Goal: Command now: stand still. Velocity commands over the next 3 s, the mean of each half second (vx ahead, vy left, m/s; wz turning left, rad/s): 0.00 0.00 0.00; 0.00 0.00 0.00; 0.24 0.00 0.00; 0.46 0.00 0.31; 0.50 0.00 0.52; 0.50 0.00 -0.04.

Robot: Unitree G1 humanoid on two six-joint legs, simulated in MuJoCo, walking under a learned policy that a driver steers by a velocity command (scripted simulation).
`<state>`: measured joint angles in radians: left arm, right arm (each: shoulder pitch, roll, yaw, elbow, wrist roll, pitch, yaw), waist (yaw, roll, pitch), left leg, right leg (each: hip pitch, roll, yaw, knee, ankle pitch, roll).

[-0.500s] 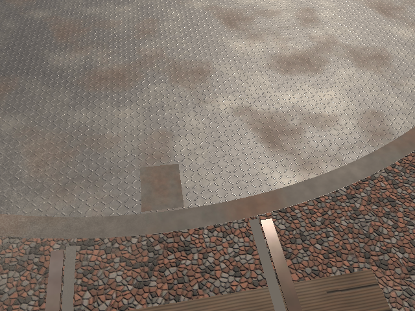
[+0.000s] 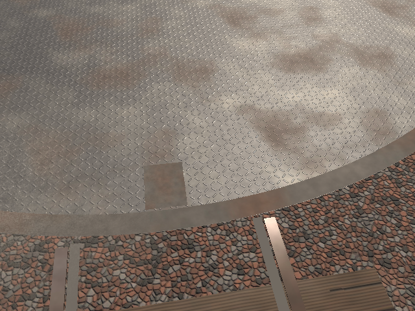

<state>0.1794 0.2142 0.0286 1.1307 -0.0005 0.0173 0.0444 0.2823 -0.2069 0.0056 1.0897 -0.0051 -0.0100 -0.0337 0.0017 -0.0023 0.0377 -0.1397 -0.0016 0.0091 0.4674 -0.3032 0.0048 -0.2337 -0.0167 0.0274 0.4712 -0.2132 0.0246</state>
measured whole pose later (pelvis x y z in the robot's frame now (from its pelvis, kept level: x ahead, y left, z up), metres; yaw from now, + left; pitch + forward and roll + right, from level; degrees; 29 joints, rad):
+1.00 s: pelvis +0.00 +0.00 +0.00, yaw +0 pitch -1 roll +0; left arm 0.24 0.18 0.02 1.14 -0.01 0.01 0.05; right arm 0.36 -0.16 -0.01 1.08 0.00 -0.02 -0.04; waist 0.00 -0.01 0.04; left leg -0.15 -0.01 0.01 0.47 -0.31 0.01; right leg -0.24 -0.03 0.03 0.48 -0.22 0.03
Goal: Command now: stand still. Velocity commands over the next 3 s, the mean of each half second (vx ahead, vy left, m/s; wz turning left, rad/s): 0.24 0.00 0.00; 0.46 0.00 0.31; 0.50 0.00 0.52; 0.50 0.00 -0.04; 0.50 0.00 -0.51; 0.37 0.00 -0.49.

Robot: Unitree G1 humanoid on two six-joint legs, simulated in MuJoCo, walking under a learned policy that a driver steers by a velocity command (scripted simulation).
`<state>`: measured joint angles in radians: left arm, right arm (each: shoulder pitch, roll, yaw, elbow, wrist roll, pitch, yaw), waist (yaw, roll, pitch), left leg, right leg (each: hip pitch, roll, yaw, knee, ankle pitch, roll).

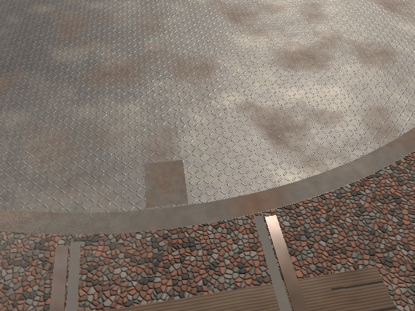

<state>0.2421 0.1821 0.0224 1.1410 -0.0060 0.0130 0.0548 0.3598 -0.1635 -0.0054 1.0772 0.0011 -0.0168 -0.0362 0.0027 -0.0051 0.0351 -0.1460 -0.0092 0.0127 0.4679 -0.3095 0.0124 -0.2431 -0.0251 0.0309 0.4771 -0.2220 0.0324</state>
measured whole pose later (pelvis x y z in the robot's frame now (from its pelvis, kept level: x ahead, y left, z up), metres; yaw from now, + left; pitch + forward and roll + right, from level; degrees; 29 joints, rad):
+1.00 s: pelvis +0.39 +0.02 +0.00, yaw +12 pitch +1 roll +1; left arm 0.20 0.26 0.04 0.87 -0.01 -0.14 0.01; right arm 0.23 -0.25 -0.07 0.88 0.01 -0.08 0.04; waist -0.02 -0.02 0.05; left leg -0.29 -0.13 0.00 0.41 -0.13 0.12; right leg -0.52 -0.09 0.07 1.20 -0.32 -0.02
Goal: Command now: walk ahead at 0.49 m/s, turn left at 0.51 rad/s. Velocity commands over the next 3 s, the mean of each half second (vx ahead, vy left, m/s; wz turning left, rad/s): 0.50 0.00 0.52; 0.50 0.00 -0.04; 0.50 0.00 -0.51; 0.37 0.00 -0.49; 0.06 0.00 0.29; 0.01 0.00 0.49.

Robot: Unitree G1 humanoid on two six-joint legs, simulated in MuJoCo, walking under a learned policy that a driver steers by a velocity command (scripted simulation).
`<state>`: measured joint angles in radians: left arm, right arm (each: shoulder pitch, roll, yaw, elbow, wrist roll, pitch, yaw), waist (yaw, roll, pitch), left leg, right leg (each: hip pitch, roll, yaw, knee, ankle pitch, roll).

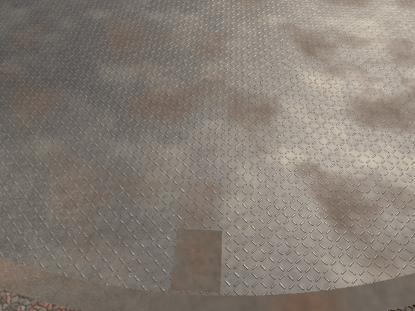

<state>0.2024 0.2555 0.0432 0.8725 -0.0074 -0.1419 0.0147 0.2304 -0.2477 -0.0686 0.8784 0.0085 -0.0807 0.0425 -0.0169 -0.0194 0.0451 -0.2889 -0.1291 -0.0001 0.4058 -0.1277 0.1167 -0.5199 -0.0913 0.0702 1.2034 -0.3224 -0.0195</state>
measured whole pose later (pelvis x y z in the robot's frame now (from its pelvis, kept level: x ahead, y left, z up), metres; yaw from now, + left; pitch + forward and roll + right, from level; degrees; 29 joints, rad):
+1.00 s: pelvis +0.52 +0.09 +0.01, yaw +12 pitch +1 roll +1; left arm 0.28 0.30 0.07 0.85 -0.03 -0.06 0.00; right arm 0.24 -0.25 -0.06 0.78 -0.01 -0.10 0.02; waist -0.01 -0.05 0.01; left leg -0.23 -0.01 0.12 0.38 -0.18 0.04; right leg -0.55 -0.09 0.05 1.14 -0.30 -0.01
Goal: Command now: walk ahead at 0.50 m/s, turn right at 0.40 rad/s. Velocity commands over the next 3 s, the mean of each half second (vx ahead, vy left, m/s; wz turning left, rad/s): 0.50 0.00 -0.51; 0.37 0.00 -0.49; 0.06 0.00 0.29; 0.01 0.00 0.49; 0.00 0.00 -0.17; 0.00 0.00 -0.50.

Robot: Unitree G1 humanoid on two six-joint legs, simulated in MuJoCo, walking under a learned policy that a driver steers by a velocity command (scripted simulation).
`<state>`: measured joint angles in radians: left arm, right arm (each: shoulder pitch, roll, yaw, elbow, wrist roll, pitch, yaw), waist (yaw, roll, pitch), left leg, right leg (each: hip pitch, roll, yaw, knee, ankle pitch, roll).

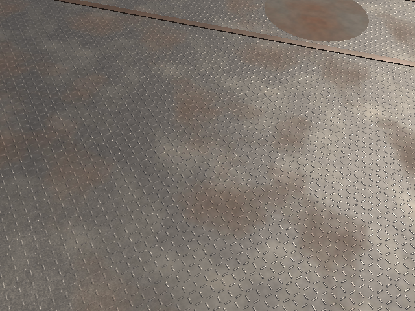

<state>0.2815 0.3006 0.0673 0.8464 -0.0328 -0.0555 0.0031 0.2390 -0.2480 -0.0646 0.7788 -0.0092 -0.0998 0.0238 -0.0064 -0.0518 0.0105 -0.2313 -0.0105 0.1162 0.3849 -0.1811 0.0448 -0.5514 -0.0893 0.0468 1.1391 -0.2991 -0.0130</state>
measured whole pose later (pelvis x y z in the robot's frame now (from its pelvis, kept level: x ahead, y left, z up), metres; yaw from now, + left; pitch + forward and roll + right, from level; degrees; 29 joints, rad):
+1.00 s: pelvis +0.50 -0.11 -0.01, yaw -32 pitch +2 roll +0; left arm 0.26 0.30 0.06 0.68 -0.01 0.03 0.03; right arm 0.11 -0.24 -0.04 0.72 -0.03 -0.07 0.02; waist 0.01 -0.03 0.05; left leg -0.39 -0.02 0.01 0.48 -0.12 0.03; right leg -0.46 0.02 0.09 1.12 -0.52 0.05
